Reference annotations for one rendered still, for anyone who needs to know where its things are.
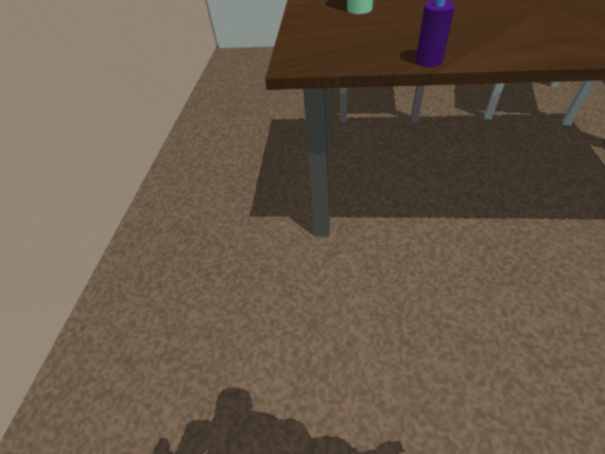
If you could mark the table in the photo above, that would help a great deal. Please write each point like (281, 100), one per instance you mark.
(320, 46)

